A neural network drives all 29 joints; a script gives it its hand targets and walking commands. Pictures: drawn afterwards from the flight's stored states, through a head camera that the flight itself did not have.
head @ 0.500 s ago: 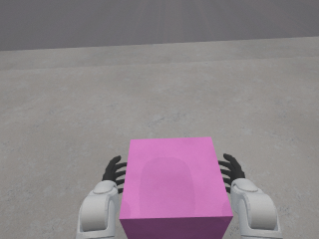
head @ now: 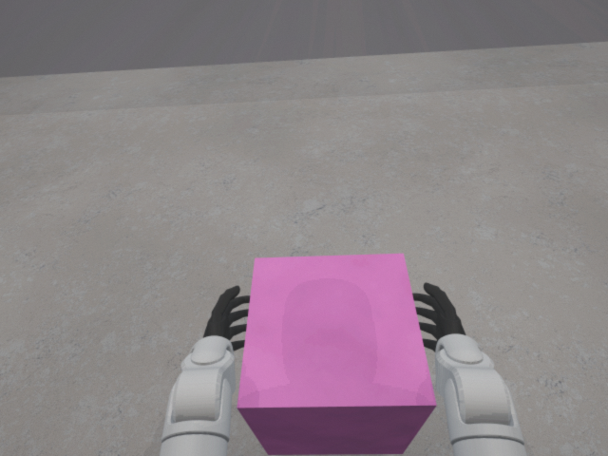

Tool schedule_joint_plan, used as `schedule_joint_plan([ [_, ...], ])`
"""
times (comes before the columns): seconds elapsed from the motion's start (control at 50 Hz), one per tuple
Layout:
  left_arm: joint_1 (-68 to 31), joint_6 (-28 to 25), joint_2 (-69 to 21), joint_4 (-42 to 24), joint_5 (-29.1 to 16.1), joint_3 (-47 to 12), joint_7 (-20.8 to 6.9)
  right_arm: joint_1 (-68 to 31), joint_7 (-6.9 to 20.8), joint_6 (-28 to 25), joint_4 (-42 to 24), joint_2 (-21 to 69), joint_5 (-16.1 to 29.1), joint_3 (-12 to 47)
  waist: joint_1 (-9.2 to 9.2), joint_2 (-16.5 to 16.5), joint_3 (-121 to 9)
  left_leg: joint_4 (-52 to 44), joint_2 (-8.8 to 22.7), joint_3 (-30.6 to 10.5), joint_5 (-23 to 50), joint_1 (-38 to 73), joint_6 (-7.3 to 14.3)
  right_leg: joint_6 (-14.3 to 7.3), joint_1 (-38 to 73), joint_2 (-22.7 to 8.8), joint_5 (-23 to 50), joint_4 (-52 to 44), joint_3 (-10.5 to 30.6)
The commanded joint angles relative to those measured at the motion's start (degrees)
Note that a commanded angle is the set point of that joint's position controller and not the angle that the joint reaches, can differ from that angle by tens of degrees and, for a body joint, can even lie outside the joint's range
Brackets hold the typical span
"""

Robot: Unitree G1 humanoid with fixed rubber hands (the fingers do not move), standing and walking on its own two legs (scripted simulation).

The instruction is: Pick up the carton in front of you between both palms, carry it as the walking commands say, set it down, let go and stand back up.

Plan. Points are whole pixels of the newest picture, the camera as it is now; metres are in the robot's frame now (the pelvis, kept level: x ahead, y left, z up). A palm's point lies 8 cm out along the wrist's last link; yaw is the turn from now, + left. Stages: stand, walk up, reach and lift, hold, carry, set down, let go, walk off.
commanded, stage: hold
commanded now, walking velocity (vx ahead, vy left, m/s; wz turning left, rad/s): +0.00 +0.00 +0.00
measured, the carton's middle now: (331, 360) +0.30 +0.00 -0.05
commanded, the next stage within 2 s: set down in 0.40 s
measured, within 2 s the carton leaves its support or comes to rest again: neither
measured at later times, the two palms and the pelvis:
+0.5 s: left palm (216, 364) +0.26 +0.14 +0.04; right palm (451, 350) +0.27 -0.16 +0.03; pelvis -0.03 -0.02 +0.00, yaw +3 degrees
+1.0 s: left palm (227, 370) +0.32 +0.17 -0.12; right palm (402, 354) +0.34 -0.13 -0.13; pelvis -0.05 -0.03 -0.06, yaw +6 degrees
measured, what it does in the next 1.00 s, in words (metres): lowers itself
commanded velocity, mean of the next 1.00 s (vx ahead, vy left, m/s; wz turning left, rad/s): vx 0.00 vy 0.00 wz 0.00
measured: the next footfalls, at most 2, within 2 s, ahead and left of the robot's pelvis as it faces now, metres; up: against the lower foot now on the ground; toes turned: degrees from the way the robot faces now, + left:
none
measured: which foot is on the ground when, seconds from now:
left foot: down 0.00-1.00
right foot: down 0.00-1.00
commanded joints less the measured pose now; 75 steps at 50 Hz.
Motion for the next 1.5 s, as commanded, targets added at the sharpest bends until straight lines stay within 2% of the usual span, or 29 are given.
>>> schedule_joint_plan([
  [0.0,-20.63,-1.20,-47.08,-2.99,-10.05,-27.10,-10.46,-23.57,11.92,-1.31,-4.82,47.26,12.49,31.96,1.37,-1.09,-14.78,-7.05,-3.37,-8.72,19.05,-9.95,0.51,-0.17,25.18,5.95,16.16,2.00,7.72],
  [0.08,-23.50,-1.27,-47.07,-3.12,-11.67,-28.20,-11.04,-23.04,11.14,-1.26,-3.39,47.25,11.71,30.80,-0.24,-1.66,-14.48,-7.31,-3.32,-9.29,16.92,-12.69,0.58,-0.51,28.40,5.87,15.15,1.94,8.11],
  [0.14,-24.87,-1.27,-47.11,-2.48,-11.62,-27.88,-11.44,-23.18,11.10,-1.17,-2.42,47.37,10.99,30.00,-0.62,-1.23,-13.19,-7.86,-3.02,-9.36,13.64,-14.61,0.75,-0.85,29.11,5.81,12.60,1.75,7.92],
  [0.4,-27.53,-2.37,-49.15,0.82,-10.24,-25.90,-11.54,-27.83,12.40,-1.32,-0.86,48.72,11.71,30.54,0.72,0.09,-10.25,-10.21,-1.47,-9.99,0.07,-24.11,2.96,-0.42,34.31,5.29,4.89,2.95,7.87],
  [0.46,-31.98,-3.50,-47.93,3.88,-8.68,-23.28,-12.18,-32.06,12.52,-1.84,2.17,49.68,11.14,28.79,1.28,-0.26,-8.91,-9.00,-1.50,-9.54,-4.23,-26.09,3.66,-0.19,33.31,5.06,-0.75,3.50,8.37],
  [0.48,-33.55,-4.11,-47.76,5.88,-7.80,-21.83,-12.49,-34.01,12.73,-2.22,3.78,49.97,10.85,27.71,1.50,0.49,-8.80,-8.46,-1.52,-9.25,-6.34,-26.01,4.04,0.07,32.72,4.92,-4.07,3.85,8.84],
  [0.54,-41.05,-6.53,-47.85,12.61,-5.15,-17.08,-14.37,-40.58,13.43,-3.67,10.87,53.37,9.40,23.36,1.16,-1.29,-9.22,-4.24,-2.33,-8.14,-8.68,-24.79,4.08,0.97,28.36,3.62,-14.50,2.90,11.63],
  [0.6,-48.31,-9.44,-46.66,21.01,-1.35,-9.52,-15.88,-47.03,13.33,-5.51,19.54,55.56,6.44,16.94,1.41,-3.70,-9.34,-0.15,-3.16,-7.26,-9.65,-24.04,4.03,1.90,23.55,2.43,-21.69,2.04,13.39],
  [0.64,-50.44,-11.18,-44.12,25.43,1.90,-3.74,-15.73,-48.77,12.33,-7.08,24.59,54.04,3.26,11.26,1.89,-4.37,-8.20,1.67,-3.55,-7.18,-9.34,-25.49,4.03,1.94,20.53,2.47,-22.23,2.92,13.30],
  [0.7,-49.72,-13.24,-37.87,30.35,7.35,5.17,-14.25,-47.91,10.15,-10.06,30.67,46.82,-2.19,0.94,1.83,-3.75,-6.11,4.66,-4.21,-6.99,-7.95,-29.93,3.64,1.36,15.28,2.99,-20.08,5.71,13.08],
  [0.78,-49.57,-17.29,-30.98,31.90,9.98,10.23,-12.86,-47.48,7.87,-15.55,32.66,38.00,-5.86,-5.81,0.70,-3.02,-8.94,10.54,-5.22,-6.72,-5.55,-38.15,2.68,0.77,7.94,4.22,-13.95,11.75,12.45],
  [0.84,-49.40,-21.26,-30.52,31.59,9.16,8.68,-12.63,-47.53,6.59,-20.39,32.69,36.73,-6.30,-5.24,0.07,-2.24,-14.50,14.85,-6.17,-6.22,-3.19,-45.37,1.72,0.30,3.87,5.06,-6.08,17.23,11.84],
  [0.88,-50.27,-24.67,-32.50,31.14,7.21,5.52,-12.93,-48.76,6.31,-24.19,32.15,38.39,-5.34,-2.14,0.25,-1.95,-20.11,17.83,-7.09,-5.71,-1.63,-50.84,1.16,0.10,2.61,5.45,-0.27,21.67,11.27],
  [0.98,-54.40,-32.06,-40.08,30.57,-0.07,-6.65,-13.15,-54.95,6.01,-32.07,29.93,46.91,0.31,11.58,2.20,-2.32,-41.99,25.35,-8.54,-4.19,1.83,-65.03,-0.32,0.09,5.20,5.78,15.55,33.88,10.90],
  [1.06,-58.47,-33.56,-43.11,24.37,-6.76,-17.55,-11.10,-59.72,6.08,-33.55,21.67,47.40,4.86,21.68,0.98,-3.23,-65.36,32.40,-9.37,-4.26,9.17,-66.99,-2.01,-0.29,4.92,6.48,25.18,42.85,9.92],
  [1.1,-59.56,-32.82,-43.98,22.28,-8.94,-20.49,-10.05,-60.04,6.37,-32.79,20.14,47.00,5.92,23.74,0.19,-3.49,-70.12,35.17,-9.49,-4.40,10.57,-68.05,-2.72,-0.40,-0.02,7.04,24.60,45.65,8.80],
  [1.14,-60.14,-31.28,-45.20,22.24,-9.63,-21.16,-9.52,-60.33,7.15,-31.45,21.10,46.92,6.16,23.59,-0.14,-2.95,-69.09,37.03,-9.52,-4.54,9.15,-68.65,-3.12,-0.25,-8.67,7.70,19.48,47.14,7.21],
  [1.2,-61.67,-28.16,-48.85,24.31,-8.62,-19.46,-9.56,-61.79,9.25,-28.94,24.59,47.10,5.43,20.97,-0.70,-1.07,-62.19,38.69,-9.33,-4.78,3.53,-68.62,-3.30,0.05,-24.49,8.55,7.29,48.05,4.73],
  [1.26,-63.47,-25.37,-50.50,27.74,-6.77,-15.82,-10.13,-63.82,11.31,-26.44,28.67,46.84,3.79,16.87,-1.32,-0.22,-56.37,39.92,-9.11,-4.74,-0.35,-71.52,-3.26,-0.09,-34.58,8.72,1.02,49.37,3.50],
  [1.36,-67.43,-23.79,-49.90,30.81,-5.04,-11.17,-10.64,-67.36,13.51,-24.79,32.75,46.35,2.00,11.68,-1.49,-0.41,-55.68,44.17,-9.66,-4.11,-0.03,-76.67,-3.33,-0.08,-43.31,8.78,0.00,53.46,2.98],
  [1.48,-72.51,-24.53,-47.69,30.93,-5.88,-10.64,-9.96,-71.93,13.52,-25.02,33.55,45.24,3.01,10.65,-1.38,-1.57,-61.10,50.85,-10.57,-2.93,1.87,-82.55,-3.52,0.64,-48.26,8.95,2.75,59.64,2.78],
])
